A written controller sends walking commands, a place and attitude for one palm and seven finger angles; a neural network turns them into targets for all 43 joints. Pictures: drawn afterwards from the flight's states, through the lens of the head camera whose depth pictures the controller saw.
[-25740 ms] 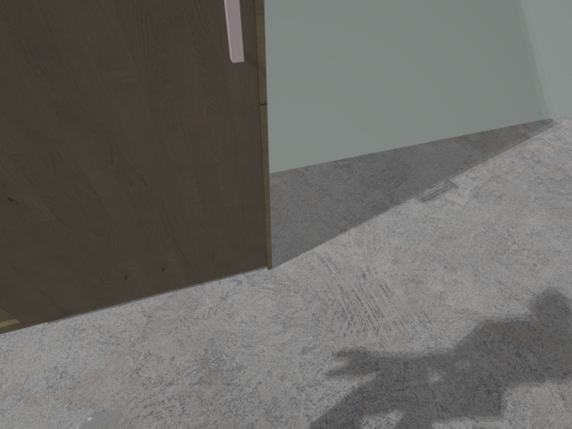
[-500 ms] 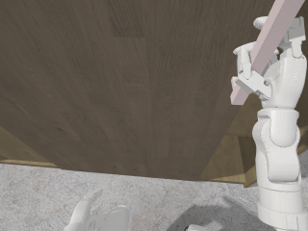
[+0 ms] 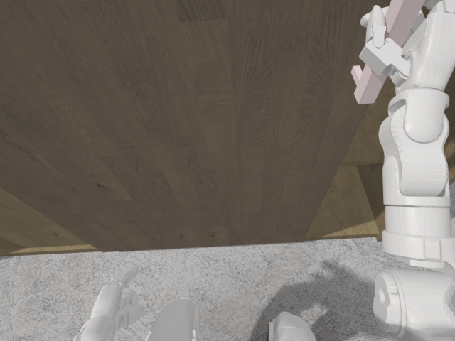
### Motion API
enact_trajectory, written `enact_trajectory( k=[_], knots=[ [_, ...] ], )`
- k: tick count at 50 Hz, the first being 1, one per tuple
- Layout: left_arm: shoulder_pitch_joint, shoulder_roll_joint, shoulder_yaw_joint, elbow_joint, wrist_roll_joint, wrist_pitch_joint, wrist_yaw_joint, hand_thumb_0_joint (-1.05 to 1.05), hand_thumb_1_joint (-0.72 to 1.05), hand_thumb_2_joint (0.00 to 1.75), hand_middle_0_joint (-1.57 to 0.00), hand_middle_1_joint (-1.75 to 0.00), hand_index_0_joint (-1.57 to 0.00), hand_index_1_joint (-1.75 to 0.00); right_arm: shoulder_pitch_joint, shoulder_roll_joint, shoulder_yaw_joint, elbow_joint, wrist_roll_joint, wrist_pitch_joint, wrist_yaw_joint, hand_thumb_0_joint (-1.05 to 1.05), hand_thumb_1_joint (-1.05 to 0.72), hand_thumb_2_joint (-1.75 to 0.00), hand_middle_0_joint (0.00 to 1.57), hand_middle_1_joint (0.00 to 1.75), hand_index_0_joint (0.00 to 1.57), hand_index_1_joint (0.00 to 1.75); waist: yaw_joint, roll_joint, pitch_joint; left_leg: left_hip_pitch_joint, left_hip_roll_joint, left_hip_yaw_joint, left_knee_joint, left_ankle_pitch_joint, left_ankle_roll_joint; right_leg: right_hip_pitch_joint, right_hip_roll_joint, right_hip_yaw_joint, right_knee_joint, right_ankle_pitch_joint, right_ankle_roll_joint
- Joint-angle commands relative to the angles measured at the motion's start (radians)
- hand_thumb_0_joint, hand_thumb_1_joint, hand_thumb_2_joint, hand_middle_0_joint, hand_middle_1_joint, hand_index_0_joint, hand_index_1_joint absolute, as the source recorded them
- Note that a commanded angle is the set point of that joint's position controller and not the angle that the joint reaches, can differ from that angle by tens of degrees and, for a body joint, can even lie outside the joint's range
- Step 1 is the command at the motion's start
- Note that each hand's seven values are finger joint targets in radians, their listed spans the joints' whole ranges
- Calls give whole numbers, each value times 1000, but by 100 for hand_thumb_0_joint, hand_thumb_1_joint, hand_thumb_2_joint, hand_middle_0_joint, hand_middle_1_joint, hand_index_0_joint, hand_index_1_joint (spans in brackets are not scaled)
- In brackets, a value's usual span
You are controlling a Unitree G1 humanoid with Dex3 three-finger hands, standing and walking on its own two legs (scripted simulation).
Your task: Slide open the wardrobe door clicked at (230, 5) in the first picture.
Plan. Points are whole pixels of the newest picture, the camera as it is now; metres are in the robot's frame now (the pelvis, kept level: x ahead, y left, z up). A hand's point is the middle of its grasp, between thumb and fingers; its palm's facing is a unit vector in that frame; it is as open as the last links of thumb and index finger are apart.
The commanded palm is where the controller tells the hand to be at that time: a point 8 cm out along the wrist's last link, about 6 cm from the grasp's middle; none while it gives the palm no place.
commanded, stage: step sideways, sliding the door along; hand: right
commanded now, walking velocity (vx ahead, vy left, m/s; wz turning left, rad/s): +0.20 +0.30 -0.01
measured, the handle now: (391, 9) +0.46 -0.22 +0.27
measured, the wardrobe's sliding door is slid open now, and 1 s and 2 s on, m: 0.33 0.50 0.67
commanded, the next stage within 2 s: stop walking and hold the door there in 1.86 s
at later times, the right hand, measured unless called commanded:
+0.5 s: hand (313, 46) +0.43 -0.13 +0.25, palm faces +0.45 +0.89 -0.08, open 6.5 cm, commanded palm +0.39 -0.11 +0.23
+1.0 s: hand (226, 54) +0.43 -0.02 +0.25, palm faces +0.51 +0.85 -0.11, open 6.8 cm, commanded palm +0.39 +0.01 +0.24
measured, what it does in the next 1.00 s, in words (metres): steps to the left: left foot, then right foot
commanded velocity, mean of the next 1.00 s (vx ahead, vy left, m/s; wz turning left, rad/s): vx -0.18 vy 0.29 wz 0.08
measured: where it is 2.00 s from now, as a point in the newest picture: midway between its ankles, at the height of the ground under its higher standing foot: outside the picture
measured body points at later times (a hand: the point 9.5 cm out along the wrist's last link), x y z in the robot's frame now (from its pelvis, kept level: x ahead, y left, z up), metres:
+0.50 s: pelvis +0.05 +0.11 +0.00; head +0.14 +0.11 +0.44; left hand +0.29 +0.33 -0.10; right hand +0.40 -0.17 +0.26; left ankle +0.07 +0.24 -0.72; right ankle +0.08 +0.00 -0.72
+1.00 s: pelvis +0.07 +0.24 -0.01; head +0.16 +0.25 +0.43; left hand +0.32 +0.40 -0.10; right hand +0.40 -0.06 +0.25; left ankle +0.08 +0.36 -0.73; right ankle +0.05 +0.04 -0.70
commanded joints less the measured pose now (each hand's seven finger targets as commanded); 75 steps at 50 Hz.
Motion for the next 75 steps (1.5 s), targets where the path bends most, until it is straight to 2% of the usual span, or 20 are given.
enact_trajectory(
  k=[1,13,15,17,18,20,23,24,25,26,34,44,46,47,49,51,55,58,65,75],
  knots=[
    [-61,149,50,-140,7,-50,-3,0,90,90,-20,-30,-20,-30,-544,106,272,-326,-3,-107,108,0,-90,-90,45,140,45,140,122,-278,-476,-75,51,4,-63,140,-26,324,-220,123,-289,173,-97],
    [-68,129,29,-202,-2,-83,-8,0,90,90,-20,-30,-20,-30,-448,25,212,-391,22,-149,118,0,-90,-90,45,140,45,140,105,-345,-565,263,-51,117,-679,135,-46,405,-210,57,-75,622,-54],
    [-63,102,17,-211,-21,-87,-13,0,90,90,-20,-30,-20,-30,-392,-30,178,-425,9,-154,109,0,-90,-90,45,140,45,140,89,-126,-591,448,55,30,-871,509,-19,283,-107,28,83,435,-3],
    [-130,67,9,-223,-20,-88,7,0,90,90,-20,-30,-20,-30,-296,-148,100,-435,-14,-145,92,0,-90,-90,45,140,45,140,57,251,-552,602,329,-223,-758,1345,124,-144,97,23,428,-413,13],
    [-119,65,4,-200,-5,-86,12,0,90,90,-20,-30,-20,-30,-237,-143,92,-419,-19,-135,80,0,-90,-90,45,140,45,140,51,173,-523,603,354,-187,-743,1481,133,-186,112,57,488,-458,16],
    [-110,84,17,-201,-18,-88,29,0,90,90,-20,-30,-20,-30,-261,-122,82,-581,11,-159,70,0,-90,-90,45,140,45,140,57,315,-544,708,327,-194,-651,1409,168,-231,58,64,391,-445,36],
    [-103,82,8,-178,-4,-69,40,0,90,90,-20,-30,-20,-30,-232,-49,121,-638,22,-192,56,0,-90,-90,45,140,45,140,104,132,-576,580,194,3,-481,1114,75,80,30,-37,-187,48,52],
    [-82,93,27,-188,-1,-58,40,0,90,90,-20,-30,-20,-30,-242,-21,149,-658,33,-205,64,0,-90,-90,45,140,45,140,135,18,-621,303,122,42,-358,802,0,409,-69,36,-229,572,4],
    [-73,153,64,-212,10,-70,24,0,90,90,-20,-30,-20,-30,-236,26,170,-693,41,-214,76,0,-90,-90,45,140,45,140,110,-248,-673,-58,2,31,-163,14,-55,695,-389,380,-152,1267,-142],
    [-70,151,62,-214,12,-77,-10,0,90,90,-20,-30,-20,-30,-249,43,165,-641,22,-215,85,0,-90,-90,45,140,45,140,104,-181,-712,-60,7,-96,-49,-289,-30,687,-467,400,-104,1327,-202],
    [-48,151,85,-235,12,-129,-56,0,90,90,-20,-30,-20,-30,-250,93,226,-598,-16,-163,135,0,-90,-90,45,140,45,140,101,-311,-511,3,-12,35,-192,59,-56,441,-269,-24,-191,822,-82],
    [-38,121,51,-259,4,-168,-48,0,90,90,-20,-30,-20,-30,-191,25,172,-570,5,-185,118,0,-90,-90,45,140,45,140,98,-370,-531,245,-63,86,-673,136,-49,449,-259,-18,-77,727,-40],
    [-45,87,30,-268,-19,-170,-45,0,90,90,-20,-30,-20,-30,-177,-47,133,-593,-8,-193,111,0,-90,-90,45,140,45,140,70,-94,-562,418,35,14,-885,649,-27,321,-110,-43,139,380,-38],
    [-77,49,22,-281,-21,-165,-31,0,90,90,-20,-30,-20,-30,-148,-127,90,-602,-18,-193,104,0,-90,-90,45,140,45,140,65,223,-548,546,227,-183,-831,1226,53,42,22,-49,328,-244,-30],
    [-90,37,-5,-252,-1,-162,-9,0,90,90,-20,-30,-20,-30,-72,-160,41,-637,-15,-174,79,0,-90,-90,45,140,45,140,30,212,-547,615,333,-233,-731,1637,105,-164,108,65,529,-509,43],
    [-86,60,6,-223,-7,-151,7,0,90,90,-20,-30,-20,-30,-90,-107,46,-735,18,-205,67,0,-90,-90,45,140,45,140,53,313,-558,717,308,-247,-653,1519,165,-231,57,97,457,-466,42],
    [-92,71,10,-213,10,-94,20,0,90,90,-20,-30,-20,-30,-80,-45,101,-781,8,-247,57,0,-90,-90,45,140,45,140,97,134,-612,584,163,-69,-518,1229,93,121,54,-36,-166,65,61],
    [-61,147,65,-260,15,-81,-19,0,90,90,-20,-30,-20,-30,-84,56,198,-761,0,-251,94,0,-90,-90,45,140,45,140,86,-217,-689,-87,15,-113,-106,-282,-24,708,-464,384,-105,1399,-200],
    [-60,147,76,-247,24,-120,-69,0,90,90,-20,-30,-20,-30,-182,158,298,-640,-32,-185,139,0,-90,-90,45,140,45,140,101,-254,-488,-76,-11,16,-99,68,-48,442,-275,7,-196,892,-70],
    [-63,115,43,-265,20,-125,-42,0,90,90,-20,-30,-20,-30,-218,143,297,-574,4,-170,136,0,-90,-90,45,140,45,140,108,-376,-519,135,-45,87,-496,15,-55,455,-289,-20,-176,747,-81]
  ],
)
